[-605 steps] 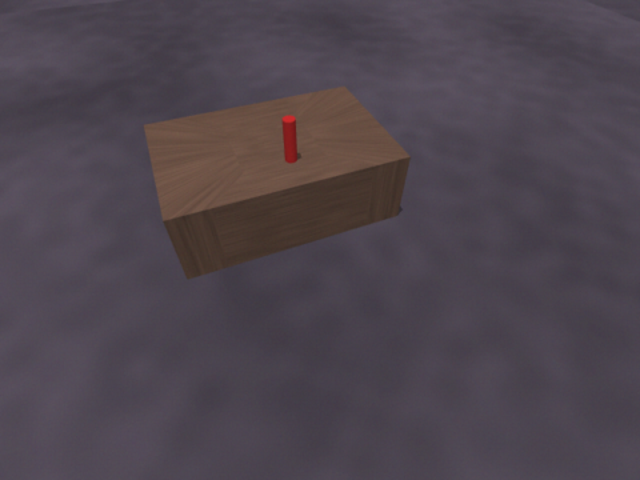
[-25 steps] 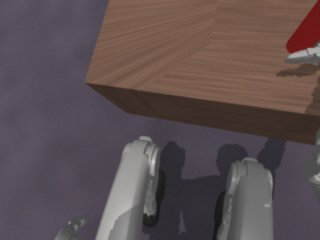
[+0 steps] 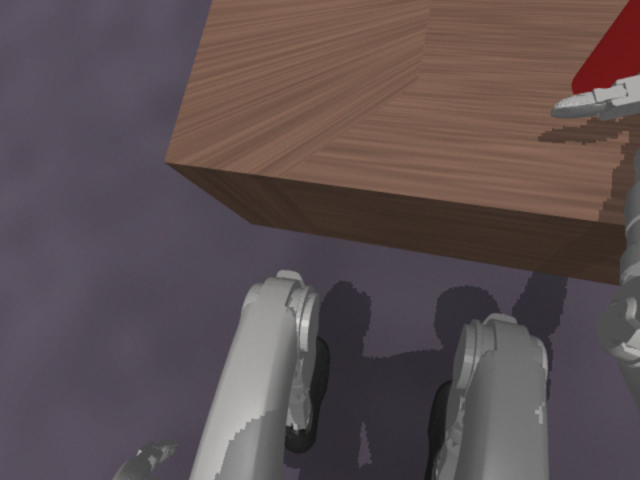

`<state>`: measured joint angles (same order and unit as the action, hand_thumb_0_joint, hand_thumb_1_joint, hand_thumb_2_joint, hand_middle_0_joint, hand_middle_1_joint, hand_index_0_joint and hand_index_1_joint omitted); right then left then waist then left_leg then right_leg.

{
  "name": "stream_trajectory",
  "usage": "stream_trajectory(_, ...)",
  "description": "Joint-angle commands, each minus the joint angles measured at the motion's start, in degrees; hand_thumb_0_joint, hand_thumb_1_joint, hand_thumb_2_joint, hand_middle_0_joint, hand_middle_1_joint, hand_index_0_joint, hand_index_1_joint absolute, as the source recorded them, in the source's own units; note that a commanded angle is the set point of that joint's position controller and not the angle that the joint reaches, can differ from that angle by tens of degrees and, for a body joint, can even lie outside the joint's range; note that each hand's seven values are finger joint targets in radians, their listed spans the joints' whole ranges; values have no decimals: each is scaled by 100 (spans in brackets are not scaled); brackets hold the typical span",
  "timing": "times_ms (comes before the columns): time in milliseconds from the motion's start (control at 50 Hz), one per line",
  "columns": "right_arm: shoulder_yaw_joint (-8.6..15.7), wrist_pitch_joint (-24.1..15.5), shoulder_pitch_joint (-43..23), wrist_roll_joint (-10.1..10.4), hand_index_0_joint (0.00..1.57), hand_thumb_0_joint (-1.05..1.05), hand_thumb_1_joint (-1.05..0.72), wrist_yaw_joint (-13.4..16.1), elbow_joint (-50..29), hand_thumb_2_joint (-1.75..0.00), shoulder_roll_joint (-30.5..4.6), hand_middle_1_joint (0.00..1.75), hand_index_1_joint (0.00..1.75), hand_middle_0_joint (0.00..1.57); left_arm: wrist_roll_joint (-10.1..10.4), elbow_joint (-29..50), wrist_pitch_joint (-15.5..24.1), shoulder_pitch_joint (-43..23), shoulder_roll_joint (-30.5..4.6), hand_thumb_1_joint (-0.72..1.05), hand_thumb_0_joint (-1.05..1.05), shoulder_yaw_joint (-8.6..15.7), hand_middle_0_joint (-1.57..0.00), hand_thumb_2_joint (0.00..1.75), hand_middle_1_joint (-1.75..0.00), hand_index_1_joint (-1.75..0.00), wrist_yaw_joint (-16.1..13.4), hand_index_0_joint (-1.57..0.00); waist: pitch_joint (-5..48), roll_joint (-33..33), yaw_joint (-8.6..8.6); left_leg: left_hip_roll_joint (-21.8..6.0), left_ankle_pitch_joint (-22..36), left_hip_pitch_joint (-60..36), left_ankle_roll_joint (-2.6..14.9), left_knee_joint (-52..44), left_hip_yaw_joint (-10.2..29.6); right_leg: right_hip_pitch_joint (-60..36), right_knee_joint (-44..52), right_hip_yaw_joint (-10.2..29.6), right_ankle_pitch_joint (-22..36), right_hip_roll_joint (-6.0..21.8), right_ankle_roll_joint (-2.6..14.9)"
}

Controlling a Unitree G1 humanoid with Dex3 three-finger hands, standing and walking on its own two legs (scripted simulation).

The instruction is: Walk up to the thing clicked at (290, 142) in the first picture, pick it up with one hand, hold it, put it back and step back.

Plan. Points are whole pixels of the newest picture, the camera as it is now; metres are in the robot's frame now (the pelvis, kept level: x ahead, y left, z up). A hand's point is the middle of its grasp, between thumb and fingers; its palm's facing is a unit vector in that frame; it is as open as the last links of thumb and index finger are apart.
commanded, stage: close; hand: right
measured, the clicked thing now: out of the picture +0.59 -0.21 +0.03
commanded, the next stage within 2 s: settle in 0.48 s
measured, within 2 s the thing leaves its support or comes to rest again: leaves its support in 0.86 s
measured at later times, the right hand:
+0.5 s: hand (619, 49) +0.59 -0.20 +0.00, palm faces +0.12 +0.99 -0.03, open 7.8 cm
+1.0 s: hand out of the picture +0.58 -0.20 +0.04, palm faces +0.14 +0.99 -0.05, open 6.4 cm
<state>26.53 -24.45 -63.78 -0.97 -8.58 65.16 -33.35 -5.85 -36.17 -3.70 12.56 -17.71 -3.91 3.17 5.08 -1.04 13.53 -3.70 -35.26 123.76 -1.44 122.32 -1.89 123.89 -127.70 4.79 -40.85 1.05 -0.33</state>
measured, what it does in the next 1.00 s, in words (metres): stands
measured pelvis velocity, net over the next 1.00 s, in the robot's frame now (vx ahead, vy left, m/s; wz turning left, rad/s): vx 0.00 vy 0.00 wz -0.01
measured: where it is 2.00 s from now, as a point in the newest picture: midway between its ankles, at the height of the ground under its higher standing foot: (371, 438)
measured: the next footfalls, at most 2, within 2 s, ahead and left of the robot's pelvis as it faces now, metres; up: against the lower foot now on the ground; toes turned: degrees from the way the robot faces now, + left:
none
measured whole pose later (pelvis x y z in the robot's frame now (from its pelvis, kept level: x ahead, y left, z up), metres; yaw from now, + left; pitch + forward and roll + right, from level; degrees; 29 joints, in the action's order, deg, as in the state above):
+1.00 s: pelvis +0.00 +0.00 +0.01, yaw +0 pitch +37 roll +5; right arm 26.4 -20.2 -63.1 -1.8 -5.7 60.5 -33.5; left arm -5.0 -36.3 -4.8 13.7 -17.1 -3.2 2.1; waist 5.4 -1.4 13.7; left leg -3.7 -35.1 121.5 -1.4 119.9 -1.8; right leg 121.5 -125.0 4.5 -40.6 1.1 -0.4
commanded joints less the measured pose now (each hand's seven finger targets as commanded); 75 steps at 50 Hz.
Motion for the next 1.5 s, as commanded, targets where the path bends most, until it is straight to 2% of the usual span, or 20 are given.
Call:
stream_trajectory(0,94,-441,-2513,21,47,0,38,60,-1158,-18,-1402,31,31,49,-20,60,-20,1354,-1381,88,0,452,-20,92,-30,-31,-72,-19,4169,-1312,168,192,1069,-2618,309,-1073,-297,-2472,1517,-199,1135,-55,144)
stream_trajectory(100,205,-429,-2533,-43,65,0,31,90,-1165,-28,-1607,46,46,66,-40,49,-73,1445,-1400,88,0,418,-20,91,-30,-30,-66,-19,4289,-1322,178,205,1250,-2760,301,-1021,-301,-2445,1413,-203,1352,-46,142)
stream_trajectory(200,91,-363,-2565,-37,84,0,24,122,-1130,-39,-1361,61,61,85,-14,109,-96,1445,-1418,88,0,420,-20,92,-29,-30,-49,-19,4068,-1405,247,204,1119,-2476,328,-1002,-358,-2508,1519,-130,1246,-43,119)
stream_trajectory(300,254,-326,-2505,-34,99,0,6,139,-1276,-56,-1663,78,78,101,-19,131,-146,1490,-1396,88,0,402,-19,92,-29,-30,-58,-18,4305,-1403,179,201,1241,-2835,316,-1023,-308,-2373,1436,-219,1323,-54,143)
stream_trajectory(340,80,-297,-2428,-6,105,0,-2,116,-1039,-63,-1311,85,85,106,-26,92,-134,1459,-1358,88,0,371,-19,92,-29,-30,-62,-19,4052,-1297,287,213,1239,-2683,309,-1010,-329,-2274,1368,-200,1303,-44,154)
stream_trajectory(520,170,-397,-2657,-29,127,0,-32,164,-1315,-90,-1608,110,110,128,-26,100,-136,1424,-1424,87,0,393,-20,91,-29,-30,-79,-19,4122,-1414,244,218,949,-2573,316,-1032,-323,-2278,1426,-213,969,-52,157)
stream_trajectory(580,202,-386,-2440,26,131,0,-43,173,-1053,-111,-1472,128,128,130,-24,87,-112,1382,-1399,86,0,358,-22,92,-30,-31,-79,-21,3827,-1191,266,228,869,-2551,296,-1030,-345,-2002,1386,-196,856,-57,172)
stream_trajectory(660,186,-375,-2595,-23,142,0,-62,178,-1384,-142,-1575,150,150,140,-28,125,-136,1421,-1455,86,0,423,-21,91,-30,-31,-84,-20,4335,-1392,215,222,1001,-2709,310,-1022,-341,-2362,1445,-200,1040,-50,147)
stream_trajectory(720,131,-320,-2651,-19,145,0,-67,218,-1529,-149,-1511,156,156,143,-21,90,-150,1454,-1402,87,0,434,-21,91,-30,-31,-102,-20,4359,-1535,190,215,1098,-2753,324,-1039,-330,-2483,1524,-213,1160,-52,120)
stream_trajectory(760,232,-310,-2854,-28,146,0,-64,284,-1892,-146,-1783,155,155,144,0,131,-143,1440,-1396,88,0,465,-21,90,-29,-30,-117,-20,4648,-1573,110,214,1156,-2908,323,-1107,-276,-2620,1514,-242,1213,-44,136)
stream_trajectory(860,-18,-178,-2760,-1,147,0,-49,323,-1855,-138,-1369,151,151,144,29,9,-121,1440,-1366,89,0,538,-21,90,-30,-30,-168,-20,4467,-1704,180,198,1132,-2713,347,-1223,-302,-2994,1757,-214,1260,-40,94)
stream_trajectory(900,117,-175,-2979,5,145,0,-48,351,-2198,-136,-1657,149,149,142,58,40,-113,1502,-1384,89,0,597,-21,90,-30,-30,-186,-20,4748,-1687,118,197,1233,-2885,350,-1308,-262,-3168,1825,-206,1394,-29,98)
stream_trajectory(940,-13,-72,-2843,39,147,0,-49,319,-1998,-136,-1407,150,150,144,88,14,-97,1509,-1352,89,0,628,-20,91,-30,-30,-208,-20,4696,-1651,160,193,1255,-2953,355,-1433,-254,-3301,1925,-219,1423,-35,103)
stream_trajectory(980,74,-6,-2788,64,145,0,-46,313,-1930,-136,-1511,149,149,142,132,5,-83,1528,-1332,89,0,644,-21,90,-29,-30,-228,-20,4647,-1492,100,186,1239,-3110,352,-1556,-221,-3207,2023,-225,1387,-41,119)
stream_trajectory(1040,-67,74,-2650,93,146,0,-46,259,-1624,-136,-1236,150,150,143,156,-13,-48,1529,-1276,88,0,643,-21,91,-30,-30,-247,-20,4416,-1319,192,193,1342,-3194,333,-1708,-199,-3187,2055,-248,1460,-34,148)
stream_trajectory(1140,-30,109,-2484,100,146,0,-48,174,-1354,-134,-1233,148,148,144,207,43,-8,1511,-1220,88,0,668,-21,90,-30,-30,-237,-20,4123,-1120,130,203,1264,-3312,333,-1933,-154,-3046,2278,-254,1389,-39,167)
stream_trajectory(1240,95,34,-2586,110,143,0,-48,165,-1522,-131,-1415,145,145,141,232,160,8,1484,-1204,88,0,698,-21,90,-30,-30,-216,-20,4324,-1108,17,215,1238,-3512,337,-2113,-110,-3282,2460,-262,1375,-19,178)
stream_trajectory(1380,-43,-19,-2731,131,139,0,-51,218,-1663,-132,-1270,144,144,137,223,126,72,1458,-1222,88,0,742,-21,90,-30,-30,-254,-20,4321,-1324,42,222,1116,-3464,347,-2312,-116,-3667,2726,-225,1272,-6,154)
stream_trajectory(1440,80,-57,-2918,128,140,0,-53,279,-1953,-133,-1551,145,145,138,231,161,74,1469,-1200,89,0,743,-20,90,-29,-30,-278,-20,4638,-1296,-35,226,1155,-3805,341,-2444,-74,-3756,2798,-246,1275,-2,172)
stream_trajectory(1480,1,-28,-2766,165,139,0,-52,270,-1759,-134,-1309,145,145,137,236,129,90,1446,-1191,89,0,739,-20,90,-30,-30,-286,-20,4528,-1246,2,235,1104,-3741,342,-2498,-113,-3854,2892,-222,1252,5,160)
